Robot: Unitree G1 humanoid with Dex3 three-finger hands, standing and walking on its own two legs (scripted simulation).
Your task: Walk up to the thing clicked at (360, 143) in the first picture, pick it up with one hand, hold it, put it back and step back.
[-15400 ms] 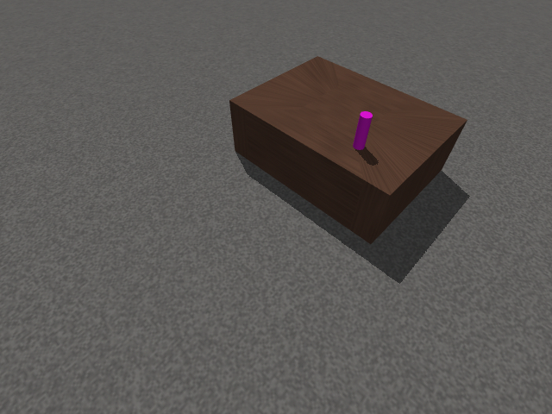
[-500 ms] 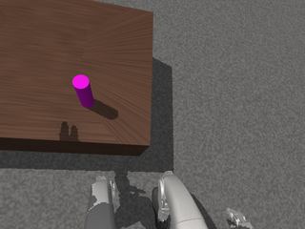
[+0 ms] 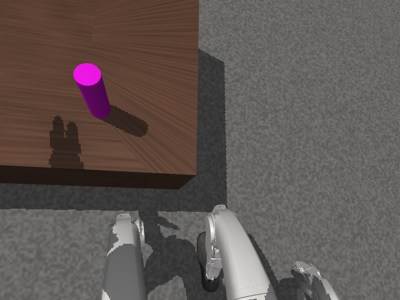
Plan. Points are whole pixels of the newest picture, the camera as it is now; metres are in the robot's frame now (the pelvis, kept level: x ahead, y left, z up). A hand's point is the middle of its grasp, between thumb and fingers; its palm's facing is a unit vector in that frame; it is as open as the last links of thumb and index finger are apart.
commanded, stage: approach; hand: left
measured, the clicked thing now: (94, 94) +0.55 +0.19 -0.15
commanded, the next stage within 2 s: close in in 0.14 s
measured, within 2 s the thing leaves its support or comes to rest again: neither
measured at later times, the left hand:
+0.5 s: hand (79, 100) +0.52 +0.22 -0.13, palm faces +0.14 -0.99 +0.01, open 17.7 cm
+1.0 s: hand (95, 102) +0.52 +0.18 -0.13, palm faces +0.09 -1.00 -0.02, open 17.7 cm
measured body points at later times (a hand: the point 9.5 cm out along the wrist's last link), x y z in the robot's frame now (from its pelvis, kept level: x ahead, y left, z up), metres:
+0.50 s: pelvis -0.04 -0.01 -0.14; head +0.18 +0.03 +0.24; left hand +0.51 +0.27 -0.12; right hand +0.00 -0.27 -0.26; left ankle +0.04 +0.12 -0.53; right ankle +0.06 -0.15 -0.53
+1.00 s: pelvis -0.04 -0.01 -0.14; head +0.18 +0.03 +0.25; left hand +0.51 +0.24 -0.13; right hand +0.01 -0.29 -0.25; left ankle +0.04 +0.12 -0.53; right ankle +0.06 -0.15 -0.53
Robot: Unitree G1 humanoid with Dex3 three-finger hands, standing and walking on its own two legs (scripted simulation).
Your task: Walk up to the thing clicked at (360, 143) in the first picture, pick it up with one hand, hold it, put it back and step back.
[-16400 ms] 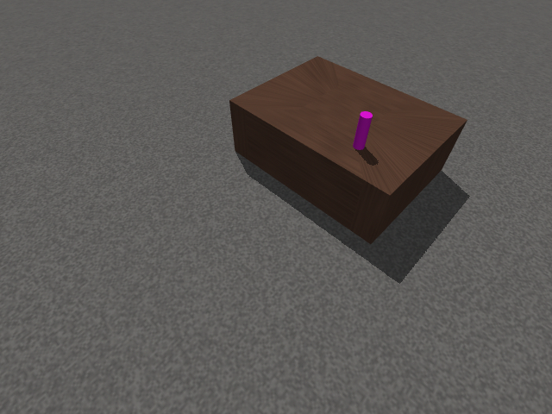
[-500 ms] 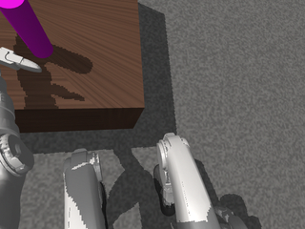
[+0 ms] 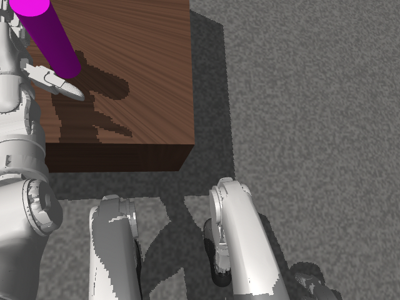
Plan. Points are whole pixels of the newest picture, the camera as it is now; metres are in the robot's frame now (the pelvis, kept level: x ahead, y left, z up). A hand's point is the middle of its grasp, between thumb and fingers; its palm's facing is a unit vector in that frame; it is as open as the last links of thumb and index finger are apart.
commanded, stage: close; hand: left
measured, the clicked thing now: (52, 40) +0.59 +0.20 -0.01
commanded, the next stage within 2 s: settle in 0.80 s
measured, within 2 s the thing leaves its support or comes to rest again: leaves its support in 1.16 s
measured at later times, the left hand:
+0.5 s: hand (61, 50) +0.56 +0.19 +0.00, palm faces +0.09 -1.00 -0.03, open 15.2 cm
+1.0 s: hand (60, 51) +0.57 +0.19 -0.02, palm faces +0.08 -1.00 -0.04, open 7.3 cm
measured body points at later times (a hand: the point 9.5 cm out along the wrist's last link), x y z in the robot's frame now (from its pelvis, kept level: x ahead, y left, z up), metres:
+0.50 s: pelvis +0.00 +0.00 -0.02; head +0.22 +0.04 +0.37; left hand +0.55 +0.24 +0.00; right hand +0.05 -0.27 -0.13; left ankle +0.08 +0.13 -0.39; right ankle +0.10 -0.14 -0.39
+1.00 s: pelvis +0.00 +0.00 -0.03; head +0.23 +0.05 +0.35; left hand +0.56 +0.25 -0.01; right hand +0.03 -0.27 -0.14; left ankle +0.08 +0.13 -0.39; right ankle +0.10 -0.14 -0.39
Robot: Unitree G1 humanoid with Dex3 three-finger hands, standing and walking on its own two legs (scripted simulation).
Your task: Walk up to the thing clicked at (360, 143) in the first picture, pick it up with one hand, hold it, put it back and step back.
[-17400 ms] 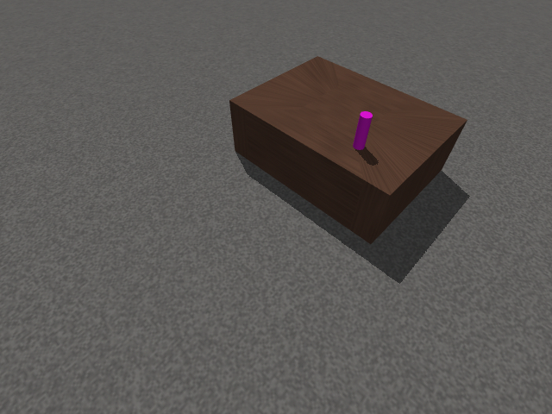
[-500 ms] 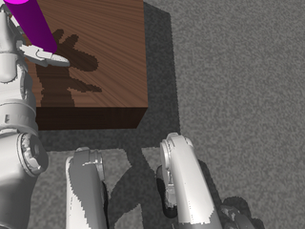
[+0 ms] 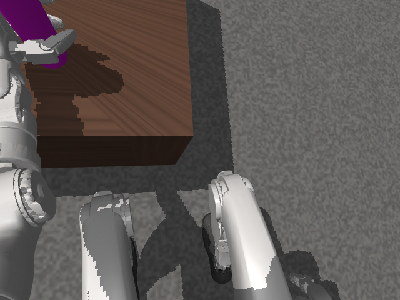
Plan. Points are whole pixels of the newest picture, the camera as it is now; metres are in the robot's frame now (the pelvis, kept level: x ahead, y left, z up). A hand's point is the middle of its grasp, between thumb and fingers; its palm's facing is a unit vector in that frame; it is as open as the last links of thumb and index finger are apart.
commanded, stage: settle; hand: left
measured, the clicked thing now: (32, 25) +0.57 +0.21 +0.02
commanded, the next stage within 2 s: lift in 1.32 s
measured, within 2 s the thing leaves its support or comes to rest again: leaves its support in 0.16 s
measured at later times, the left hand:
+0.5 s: hand out of the picture +0.57 +0.20 +0.09, palm faces +0.10 -0.99 -0.04, open 6.8 cm
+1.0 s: hand out of the picture +0.57 +0.20 +0.13, palm faces +0.10 -0.99 -0.03, open 6.8 cm
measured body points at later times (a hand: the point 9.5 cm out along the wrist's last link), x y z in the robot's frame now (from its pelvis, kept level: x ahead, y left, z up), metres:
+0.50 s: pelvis +0.00 +0.00 +0.05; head +0.22 +0.04 +0.44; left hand +0.56 +0.25 +0.09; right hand +0.06 -0.27 -0.07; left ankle +0.08 +0.13 -0.36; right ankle +0.10 -0.14 -0.36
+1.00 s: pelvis +0.01 +0.00 +0.10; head +0.22 +0.04 +0.49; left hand +0.56 +0.25 +0.14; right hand +0.07 -0.27 -0.02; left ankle +0.08 +0.13 -0.36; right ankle +0.10 -0.14 -0.36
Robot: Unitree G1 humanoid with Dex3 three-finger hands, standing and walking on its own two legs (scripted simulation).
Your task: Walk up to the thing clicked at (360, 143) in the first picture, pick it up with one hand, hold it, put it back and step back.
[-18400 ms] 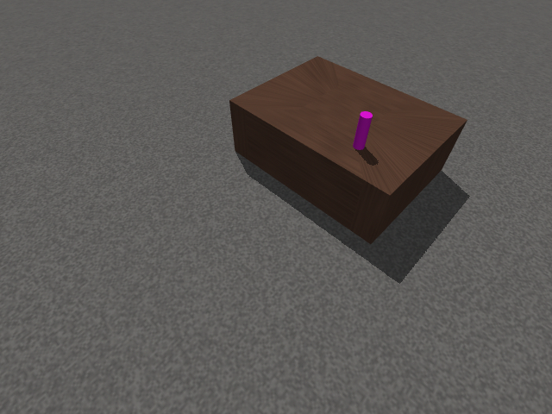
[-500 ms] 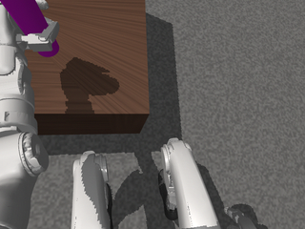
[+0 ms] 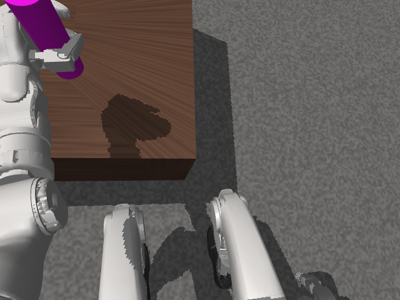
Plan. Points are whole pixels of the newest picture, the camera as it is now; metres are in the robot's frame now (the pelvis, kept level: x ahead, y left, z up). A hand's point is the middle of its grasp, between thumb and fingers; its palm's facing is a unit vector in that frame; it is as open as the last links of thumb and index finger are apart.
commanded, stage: settle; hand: left
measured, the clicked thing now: (50, 36) +0.56 +0.20 +0.04
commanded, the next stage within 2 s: lift in 0.32 s
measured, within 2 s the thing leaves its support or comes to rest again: neither
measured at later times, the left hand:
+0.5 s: hand (52, 32) +0.56 +0.19 +0.06, palm faces +0.09 -1.00 -0.03, open 6.8 cm
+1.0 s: hand (27, 29) +0.50 +0.19 +0.13, palm faces +0.10 -0.99 -0.02, open 6.8 cm
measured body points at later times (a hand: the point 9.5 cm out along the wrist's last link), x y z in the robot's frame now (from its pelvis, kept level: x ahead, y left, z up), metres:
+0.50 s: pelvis +0.01 +0.00 +0.03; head +0.21 +0.04 +0.42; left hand +0.55 +0.24 +0.06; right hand +0.06 -0.26 -0.09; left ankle +0.07 +0.13 -0.45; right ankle +0.09 -0.14 -0.45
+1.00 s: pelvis +0.01 +0.00 +0.09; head +0.18 +0.03 +0.51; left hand +0.49 +0.24 +0.13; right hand +0.09 -0.26 -0.03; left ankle +0.07 +0.13 -0.45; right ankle +0.09 -0.14 -0.45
